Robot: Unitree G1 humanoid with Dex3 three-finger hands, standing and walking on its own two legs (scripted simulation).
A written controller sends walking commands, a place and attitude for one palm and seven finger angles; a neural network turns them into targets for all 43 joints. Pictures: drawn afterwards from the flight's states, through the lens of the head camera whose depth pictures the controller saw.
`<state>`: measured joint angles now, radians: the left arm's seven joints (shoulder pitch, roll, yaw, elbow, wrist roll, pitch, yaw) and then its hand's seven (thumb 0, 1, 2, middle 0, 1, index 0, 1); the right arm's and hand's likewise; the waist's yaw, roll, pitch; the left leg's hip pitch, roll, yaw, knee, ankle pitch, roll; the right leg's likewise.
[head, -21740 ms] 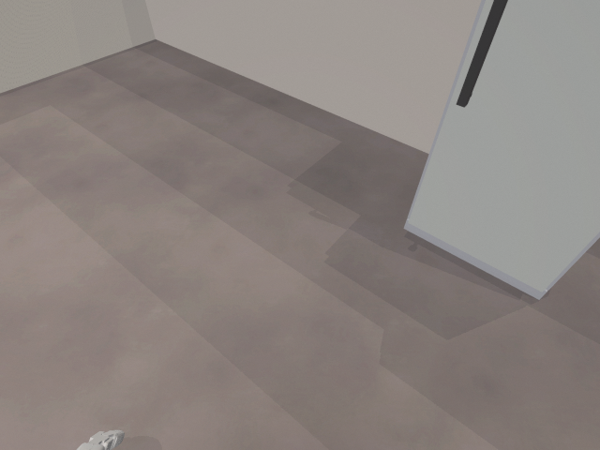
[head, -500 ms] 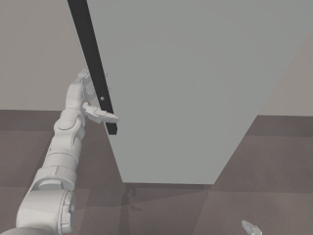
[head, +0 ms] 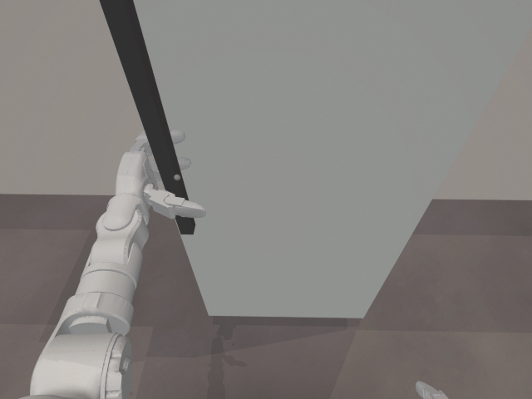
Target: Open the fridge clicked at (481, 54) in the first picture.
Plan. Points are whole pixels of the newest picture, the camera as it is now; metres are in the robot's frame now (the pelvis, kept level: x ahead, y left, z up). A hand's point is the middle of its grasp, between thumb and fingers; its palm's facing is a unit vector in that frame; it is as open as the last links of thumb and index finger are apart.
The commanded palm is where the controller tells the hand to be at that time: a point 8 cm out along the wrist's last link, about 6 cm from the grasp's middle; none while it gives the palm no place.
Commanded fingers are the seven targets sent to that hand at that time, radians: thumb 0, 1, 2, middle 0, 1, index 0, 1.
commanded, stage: slide the fingers in behind the handle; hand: left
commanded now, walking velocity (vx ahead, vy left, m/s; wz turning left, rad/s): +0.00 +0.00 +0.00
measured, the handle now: (166, 138) +0.48 +0.17 +0.15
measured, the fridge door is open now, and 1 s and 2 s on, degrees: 0 0 0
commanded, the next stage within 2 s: grip the handle and tug to test in 0.70 s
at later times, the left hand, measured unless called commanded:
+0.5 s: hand (177, 178) +0.42 +0.15 +0.12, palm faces +0.03 -1.00 -0.01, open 14.2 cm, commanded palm +0.39 +0.19 +0.12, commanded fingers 0.00 -0.50 0.30 -0.30 -1.20 -0.30 -1.20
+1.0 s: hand (177, 177) +0.42 +0.15 +0.12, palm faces +0.02 -1.00 -0.01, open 13.2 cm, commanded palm +0.39 +0.19 +0.12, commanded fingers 0.00 0.01 0.52 -0.35 -1.27 -0.35 -1.27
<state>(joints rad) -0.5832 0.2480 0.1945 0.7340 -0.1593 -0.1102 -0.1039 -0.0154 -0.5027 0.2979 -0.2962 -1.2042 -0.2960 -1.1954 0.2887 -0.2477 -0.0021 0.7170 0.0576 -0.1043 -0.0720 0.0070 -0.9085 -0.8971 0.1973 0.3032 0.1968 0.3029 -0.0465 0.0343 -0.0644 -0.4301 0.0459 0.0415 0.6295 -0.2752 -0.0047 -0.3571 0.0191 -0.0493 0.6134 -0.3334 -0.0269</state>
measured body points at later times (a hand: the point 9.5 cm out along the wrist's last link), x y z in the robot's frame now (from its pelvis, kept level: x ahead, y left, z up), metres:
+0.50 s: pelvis +0.00 +0.00 +0.00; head +0.01 +0.00 +0.45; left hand +0.41 +0.20 +0.13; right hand +0.12 -0.25 -0.11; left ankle +0.03 +0.12 -0.73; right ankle -0.01 -0.10 -0.73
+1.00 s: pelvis +0.00 +0.01 +0.00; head +0.01 +0.01 +0.45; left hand +0.41 +0.20 +0.13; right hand +0.11 -0.24 -0.11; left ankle +0.03 +0.12 -0.73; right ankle -0.01 -0.10 -0.73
